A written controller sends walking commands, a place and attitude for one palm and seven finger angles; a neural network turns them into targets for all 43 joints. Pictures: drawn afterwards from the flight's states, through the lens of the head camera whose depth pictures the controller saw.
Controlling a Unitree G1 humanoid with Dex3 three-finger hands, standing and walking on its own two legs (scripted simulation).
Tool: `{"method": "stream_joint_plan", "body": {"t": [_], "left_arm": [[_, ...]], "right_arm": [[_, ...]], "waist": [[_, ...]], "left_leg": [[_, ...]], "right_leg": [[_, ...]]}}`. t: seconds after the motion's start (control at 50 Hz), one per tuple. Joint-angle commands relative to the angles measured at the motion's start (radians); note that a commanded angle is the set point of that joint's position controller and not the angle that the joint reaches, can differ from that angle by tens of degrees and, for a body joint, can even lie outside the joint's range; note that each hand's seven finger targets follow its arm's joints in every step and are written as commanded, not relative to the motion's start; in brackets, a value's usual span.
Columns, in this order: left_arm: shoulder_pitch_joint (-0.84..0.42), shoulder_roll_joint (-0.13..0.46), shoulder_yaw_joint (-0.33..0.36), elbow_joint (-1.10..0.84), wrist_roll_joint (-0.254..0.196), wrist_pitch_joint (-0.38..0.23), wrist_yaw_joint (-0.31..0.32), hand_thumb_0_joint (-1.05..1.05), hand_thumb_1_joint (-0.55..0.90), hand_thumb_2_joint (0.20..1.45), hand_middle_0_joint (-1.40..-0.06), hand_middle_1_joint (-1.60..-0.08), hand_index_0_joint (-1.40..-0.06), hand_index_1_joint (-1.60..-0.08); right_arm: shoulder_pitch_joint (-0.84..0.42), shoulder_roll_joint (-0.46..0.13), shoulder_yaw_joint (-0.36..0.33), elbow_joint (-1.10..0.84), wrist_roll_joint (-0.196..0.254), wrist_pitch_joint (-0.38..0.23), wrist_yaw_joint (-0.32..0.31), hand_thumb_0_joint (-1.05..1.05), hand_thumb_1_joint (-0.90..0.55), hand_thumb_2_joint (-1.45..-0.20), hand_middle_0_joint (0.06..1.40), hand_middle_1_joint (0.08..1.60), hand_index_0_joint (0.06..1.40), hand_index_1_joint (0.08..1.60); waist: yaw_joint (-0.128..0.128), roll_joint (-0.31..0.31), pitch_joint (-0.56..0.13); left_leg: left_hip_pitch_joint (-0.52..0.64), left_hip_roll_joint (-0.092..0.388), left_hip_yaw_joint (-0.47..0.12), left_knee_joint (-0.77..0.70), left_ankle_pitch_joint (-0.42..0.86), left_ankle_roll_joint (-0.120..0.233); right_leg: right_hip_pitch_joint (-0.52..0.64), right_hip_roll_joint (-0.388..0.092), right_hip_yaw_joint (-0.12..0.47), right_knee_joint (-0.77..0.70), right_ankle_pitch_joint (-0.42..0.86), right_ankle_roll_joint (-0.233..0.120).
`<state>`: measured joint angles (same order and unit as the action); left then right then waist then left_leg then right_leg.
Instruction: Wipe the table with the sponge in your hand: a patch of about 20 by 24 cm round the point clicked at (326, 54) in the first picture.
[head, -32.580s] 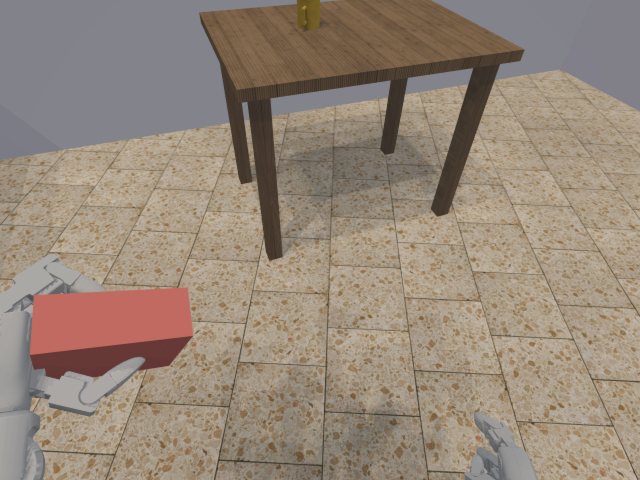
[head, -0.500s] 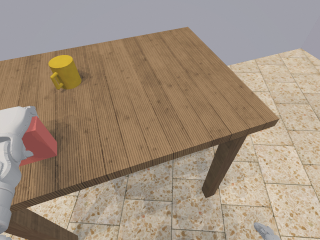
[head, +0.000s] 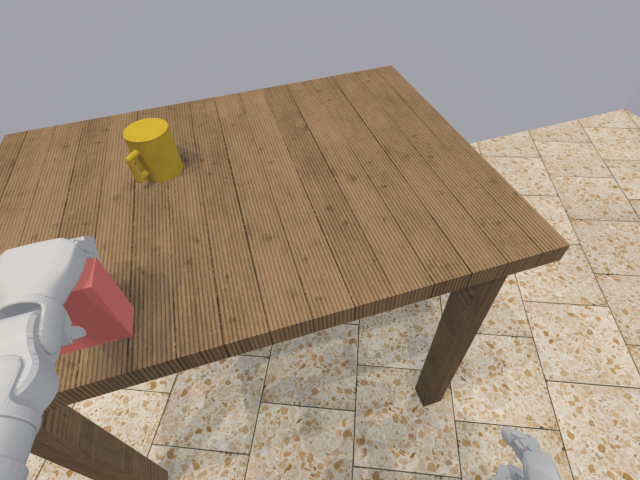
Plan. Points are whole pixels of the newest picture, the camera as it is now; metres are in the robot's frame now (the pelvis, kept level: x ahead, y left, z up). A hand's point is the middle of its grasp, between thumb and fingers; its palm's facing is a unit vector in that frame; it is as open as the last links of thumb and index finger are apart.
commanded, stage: lift the sponge slowly off the table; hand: left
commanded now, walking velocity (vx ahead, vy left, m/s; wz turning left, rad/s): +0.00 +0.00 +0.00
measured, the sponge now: (76, 317) +0.27 +0.37 +0.04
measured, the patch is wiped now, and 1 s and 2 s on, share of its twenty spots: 0.95 0.95 0.95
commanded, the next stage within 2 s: bring the sponge back beside the body in 1.96 s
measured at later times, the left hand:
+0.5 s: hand (66, 294) +0.28 +0.36 +0.09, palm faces -0.06 +0.00 -1.00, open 9.4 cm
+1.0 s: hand (51, 280) +0.27 +0.35 +0.13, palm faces -0.03 +0.02 -1.00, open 9.4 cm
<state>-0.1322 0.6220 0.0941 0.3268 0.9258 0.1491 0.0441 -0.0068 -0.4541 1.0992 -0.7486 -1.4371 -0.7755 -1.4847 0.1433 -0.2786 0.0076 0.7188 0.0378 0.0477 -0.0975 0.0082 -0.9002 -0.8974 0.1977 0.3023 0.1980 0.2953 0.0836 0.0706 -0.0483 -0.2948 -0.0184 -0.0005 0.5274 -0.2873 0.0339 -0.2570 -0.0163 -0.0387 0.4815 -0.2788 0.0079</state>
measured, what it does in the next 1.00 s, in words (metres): stands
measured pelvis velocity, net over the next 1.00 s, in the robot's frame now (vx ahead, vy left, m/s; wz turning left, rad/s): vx -0.01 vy -0.01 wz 0.02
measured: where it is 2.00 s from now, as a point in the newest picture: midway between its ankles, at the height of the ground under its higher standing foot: outside the picture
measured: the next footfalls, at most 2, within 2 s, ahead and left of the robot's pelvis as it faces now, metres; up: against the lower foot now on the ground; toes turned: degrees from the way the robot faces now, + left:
none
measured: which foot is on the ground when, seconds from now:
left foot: down 0.00-1.00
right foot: down 0.00-1.00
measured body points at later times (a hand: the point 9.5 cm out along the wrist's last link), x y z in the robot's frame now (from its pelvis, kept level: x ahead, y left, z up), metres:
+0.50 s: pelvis +0.00 -0.01 +0.00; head +0.01 -0.03 +0.45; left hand +0.28 +0.35 +0.15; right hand +0.18 -0.25 -0.11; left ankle -0.01 +0.10 -0.74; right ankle -0.02 -0.13 -0.74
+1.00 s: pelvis -0.01 -0.01 +0.01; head -0.01 -0.04 +0.45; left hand +0.27 +0.35 +0.18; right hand +0.19 -0.24 -0.10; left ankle -0.01 +0.10 -0.74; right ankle -0.02 -0.13 -0.74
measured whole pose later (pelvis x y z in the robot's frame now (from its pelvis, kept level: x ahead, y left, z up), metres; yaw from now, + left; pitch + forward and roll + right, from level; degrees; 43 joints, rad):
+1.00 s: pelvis -0.01 -0.01 +0.01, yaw +1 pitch -1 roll -1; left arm -0.23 0.66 0.06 0.29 0.91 0.16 -0.08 -0.01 -0.48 1.10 -0.80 -1.38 -0.82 -1.43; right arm 0.11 -0.28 0.03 0.71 0.04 0.04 -0.12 0.01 -0.90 -0.90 0.20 0.30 0.20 0.30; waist 0.10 0.08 -0.01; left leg -0.20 -0.02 -0.02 0.44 -0.23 0.02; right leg -0.16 -0.01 -0.06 0.41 -0.23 -0.01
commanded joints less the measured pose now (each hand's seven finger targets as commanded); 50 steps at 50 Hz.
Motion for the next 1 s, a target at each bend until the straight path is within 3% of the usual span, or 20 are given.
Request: {"method": "stream_joint_plan", "body": {"t": [0.0, 0.04, 0.06, 0.12, 0.14, 0.18, 0.22, 0.26, 0.3, 0.42, 0.54, 0.6, 0.66, 0.7, 0.76, 0.82, 0.84, 0.92, 0.96, 0.98], "left_arm": [[-0.220, 0.286, 0.125, -0.131, 0.005, 0.004, -0.001, 0.000, 0.100, 1.300, -1.200, -1.600, -1.200, -1.600], [-0.225, 0.247, 0.089, -0.098, 0.008, 0.004, -0.004, 0.000, 0.100, 1.300, -1.200, -1.600, -1.200, -1.600], [-0.237, 0.274, 0.108, -0.094, 0.012, 0.000, -0.004, 0.000, 0.100, 1.300, -1.200, -1.600, -1.200, -1.600], [-0.292, 0.308, 0.124, -0.146, 0.022, -0.015, -0.001, 0.000, 0.100, 1.300, -1.200, -1.600, -1.200, -1.600], [-0.290, 0.283, 0.103, -0.114, 0.024, -0.015, -0.001, 0.000, 0.100, 1.300, -1.200, -1.600, -1.200, -1.600], [-0.280, 0.287, 0.112, -0.152, 0.018, -0.024, -0.001, 0.000, 0.100, 1.300, -1.200, -1.600, -1.200, -1.600], [-0.319, 0.334, 0.144, -0.165, 0.020, -0.029, 0.002, 0.000, 0.100, 1.300, -1.200, -1.600, -1.200, -1.600], [-0.325, 0.321, 0.134, -0.139, 0.018, -0.031, 0.001, 0.000, 0.100, 1.300, -1.200, -1.600, -1.200, -1.600], [-0.363, 0.357, 0.158, -0.210, 0.019, -0.043, 0.007, 0.000, 0.100, 1.300, -1.200, -1.600, -1.200, -1.600], [-0.374, 0.396, 0.197, -0.221, 0.014, -0.046, 0.017, 0.000, 0.100, 1.300, -1.200, -1.600, -1.200, -1.600], [-0.395, 0.360, 0.157, -0.192, 0.010, -0.022, 0.012, 0.000, 0.100, 1.300, -1.200, -1.600, -1.200, -1.600], [-0.415, 0.391, 0.172, -0.215, 0.005, -0.011, -0.007, 0.000, 0.100, 1.300, -1.200, -1.600, -1.200, -1.600], [-0.395, 0.342, 0.129, -0.199, 0.004, -0.004, -0.024, 0.000, 0.100, 1.300, -1.200, -1.600, -1.200, -1.600], [-0.419, 0.390, 0.162, -0.252, 0.000, -0.007, -0.035, 0.000, 0.100, 1.300, -1.200, -1.600, -1.200, -1.600], [-0.360, 0.349, 0.142, -0.231, -0.007, 0.003, -0.048, 0.000, 0.100, 1.300, -1.200, -1.600, -1.200, -1.600], [-0.408, 0.391, 0.166, -0.266, -0.004, 0.011, -0.057, 0.000, 0.100, 1.300, -1.200, -1.600, -1.200, -1.600], [-0.398, 0.363, 0.146, -0.219, -0.003, 0.018, -0.060, 0.000, 0.100, 1.300, -1.200, -1.600, -1.200, -1.600], [-0.485, 0.381, 0.136, -0.277, 0.001, 0.016, -0.070, 0.000, 0.100, 1.300, -1.200, -1.600, -1.200, -1.600], [-0.479, 0.355, 0.110, -0.212, 0.003, 0.022, -0.078, 0.000, 0.100, 1.300, -1.200, -1.600, -1.200, -1.600], [-0.501, 0.379, 0.123, -0.202, 0.002, 0.020, -0.082, 0.000, 0.100, 1.300, -1.200, -1.600, -1.200, -1.600]], "right_arm": [[-0.110, -0.140, -0.037, -0.138, -0.006, -0.052, -0.017, 0.000, -0.900, -0.900, 0.200, 0.300, 0.200, 0.300], [-0.105, -0.132, -0.035, -0.135, -0.006, -0.053, -0.021, 0.000, -0.900, -0.900, 0.200, 0.300, 0.200, 0.300], [-0.100, -0.138, -0.037, -0.128, -0.006, -0.051, -0.022, 0.000, -0.900, -0.900, 0.200, 0.300, 0.200, 0.300], [-0.106, -0.132, -0.037, -0.142, -0.009, -0.059, -0.025, 0.000, -0.900, -0.900, 0.200, 0.300, 0.200, 0.300], [-0.105, -0.132, -0.036, -0.132, -0.009, -0.058, -0.027, 0.000, -0.900, -0.900, 0.200, 0.300, 0.200, 0.300], [-0.108, -0.133, -0.040, -0.139, -0.009, -0.061, -0.026, 0.000, -0.900, -0.900, 0.200, 0.300, 0.200, 0.300], [-0.107, -0.133, -0.037, -0.138, -0.011, -0.064, -0.028, 0.000, -0.900, -0.900, 0.200, 0.300, 0.200, 0.300], [-0.104, -0.137, -0.037, -0.127, -0.009, -0.061, -0.031, 0.000, -0.900, -0.900, 0.200, 0.300, 0.200, 0.300], [-0.122, -0.135, -0.035, -0.141, -0.011, -0.068, -0.031, 0.000, -0.900, -0.900, 0.200, 0.300, 0.200, 0.300], [-0.118, -0.131, -0.037, -0.136, -0.010, -0.072, -0.032, 0.000, -0.900, -0.900, 0.200, 0.300, 0.200, 0.300], [-0.126, -0.127, -0.031, -0.131, -0.007, -0.074, -0.034, 0.000, -0.900, -0.900, 0.200, 0.300, 0.200, 0.300], [-0.144, -0.135, -0.027, -0.139, -0.005, -0.067, -0.034, 0.000, -0.900, -0.900, 0.200, 0.300, 0.200, 0.300], [-0.139, -0.128, -0.027, -0.139, -0.005, -0.067, -0.034, 0.000, -0.900, -0.900, 0.200, 0.300, 0.200, 0.300], [-0.156, -0.133, -0.022, -0.155, -0.005, -0.066, -0.031, 0.000, -0.900, -0.900, 0.200, 0.300, 0.200, 0.300], [-0.154, -0.126, -0.022, -0.155, -0.005, -0.060, -0.027, 0.000, -0.900, -0.900, 0.200, 0.300, 0.200, 0.300], [-0.171, -0.124, -0.014, -0.165, -0.004, -0.057, -0.022, 0.000, -0.900, -0.900, 0.200, 0.300, 0.200, 0.300], [-0.165, -0.123, -0.014, -0.153, -0.004, -0.054, -0.023, 0.000, -0.900, -0.900, 0.200, 0.300, 0.200, 0.300], [-0.178, -0.121, -0.010, -0.168, -0.004, -0.062, -0.025, 0.000, -0.900, -0.900, 0.200, 0.300, 0.200, 0.300], [-0.167, -0.125, -0.010, -0.153, -0.001, -0.055, -0.030, 0.000, -0.900, -0.900, 0.200, 0.300, 0.200, 0.300], [-0.166, -0.130, -0.011, -0.151, -0.001, -0.055, -0.031, 0.000, -0.900, -0.900, 0.200, 0.300, 0.200, 0.300]], "waist": [[0.003, 0.001, -0.186], [-0.005, -0.002, -0.160], [-0.004, -0.020, -0.161], [0.004, 0.028, -0.211], [-0.007, 0.003, -0.189], [0.003, 0.023, -0.214], [0.002, 0.027, -0.228], [-0.005, 0.006, -0.198], [0.005, 0.050, -0.246], [0.009, 0.034, -0.266], [0.000, 0.044, -0.222], [0.003, 0.044, -0.240], [0.002, 0.040, -0.211], [0.010, 0.060, -0.247], [0.015, 0.029, -0.201], [0.021, 0.042, -0.215], [0.009, 0.017, -0.172], [0.012, 0.044, -0.222], [-0.002, 0.022, -0.161], [0.000, 0.018, -0.163]], "left_leg": [[0.074, -0.017, -0.010, -0.071, 0.334, 0.004], [0.069, -0.018, -0.008, -0.072, 0.326, 0.005], [0.067, -0.018, -0.008, -0.077, 0.313, 0.004], [0.093, -0.022, -0.014, -0.076, 0.326, 0.006], [0.088, -0.023, -0.010, -0.074, 0.325, 0.007], [0.103, -0.024, -0.009, -0.074, 0.354, 0.007], [0.105, -0.027, -0.009, -0.070, 0.356, 0.008], [0.095, -0.025, -0.008, -0.077, 0.349, 0.007], [0.125, -0.027, -0.010, -0.076, 0.379, 0.008], [0.129, -0.030, -0.007, -0.067, 0.411, 0.009], [0.130, -0.028, -0.008, -0.088, 0.389, 0.006], [0.139, -0.030, -0.009, -0.099, 0.372, 0.006], [0.140, -0.028, -0.009, -0.107, 0.363, 0.006], [0.153, -0.029, -0.013, -0.108, 0.375, 0.005], [0.140, -0.028, -0.012, -0.115, 0.372, 0.005], [0.138, -0.029, -0.014, -0.117, 0.369, 0.004], [0.128, -0.025, -0.011, -0.126, 0.351, 0.004], [0.154, -0.030, -0.015, -0.126, 0.331, 0.006], [0.137, -0.028, -0.012, -0.144, 0.288, 0.005], [0.139, -0.028, -0.011, -0.145, 0.280, 0.006]], "right_leg": [[0.116, 0.062, -0.003, -0.045, 0.250, -0.065], [0.100, 0.061, -0.012, -0.051, 0.236, -0.062], [0.103, 0.062, -0.012, -0.056, 0.231, -0.062], [0.120, 0.061, -0.008, -0.054, 0.226, -0.066], [0.110, 0.063, -0.010, -0.059, 0.232, -0.065], [0.128, 0.061, -0.008, -0.057, 0.261, -0.064], [0.139, 0.060, -0.004, -0.055, 0.268, -0.064], [0.128, 0.062, -0.009, -0.061, 0.268, -0.063], [0.151, 0.062, 0.000, -0.058, 0.284, -0.067], [0.170, 0.059, -0.001, -0.051, 0.320, -0.063], [0.156, 0.060, -0.010, -0.070, 0.285, -0.065], [0.178, 0.062, -0.003, -0.078, 0.284, -0.066], [0.169, 0.059, -0.011, -0.085, 0.270, -0.065], [0.196, 0.060, -0.002, -0.084, 0.283, -0.070], [0.190, 0.056, -0.010, -0.090, 0.279, -0.065], [0.203, 0.054, -0.007, -0.089, 0.271, -0.067], [0.182, 0.057, -0.014, -0.099, 0.252, -0.066], [0.197, 0.053, -0.003, -0.103, 0.234, -0.069], [0.167, 0.056, -0.009, -0.122, 0.197, -0.066], [0.171, 0.054, -0.005, -0.125, 0.199, -0.067]]}}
